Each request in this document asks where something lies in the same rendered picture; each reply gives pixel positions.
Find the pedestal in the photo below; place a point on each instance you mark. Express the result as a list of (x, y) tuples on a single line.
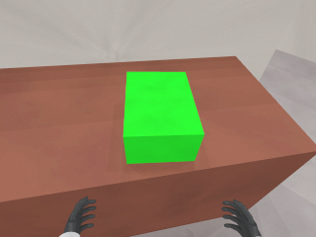
[(61, 140)]

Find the right robot hand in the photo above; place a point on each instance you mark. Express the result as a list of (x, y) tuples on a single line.
[(246, 227)]

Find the carton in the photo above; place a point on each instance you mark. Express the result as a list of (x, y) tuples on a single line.
[(161, 122)]

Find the left robot hand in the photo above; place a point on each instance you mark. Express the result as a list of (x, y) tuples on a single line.
[(75, 219)]

